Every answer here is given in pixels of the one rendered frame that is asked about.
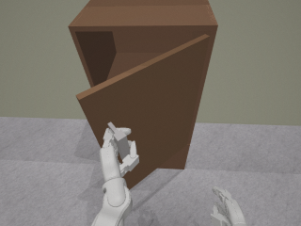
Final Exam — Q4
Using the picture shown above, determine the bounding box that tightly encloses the robot left hand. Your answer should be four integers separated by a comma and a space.
99, 127, 139, 183

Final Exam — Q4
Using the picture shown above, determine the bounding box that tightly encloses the cupboard door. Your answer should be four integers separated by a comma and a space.
75, 34, 210, 190

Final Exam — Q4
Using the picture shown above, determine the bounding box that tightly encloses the handle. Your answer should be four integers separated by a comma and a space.
107, 122, 131, 160

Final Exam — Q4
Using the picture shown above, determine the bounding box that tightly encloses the robot right hand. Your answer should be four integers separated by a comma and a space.
211, 186, 247, 226

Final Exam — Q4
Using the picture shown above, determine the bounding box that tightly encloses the robot left forearm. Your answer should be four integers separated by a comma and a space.
91, 177, 133, 226

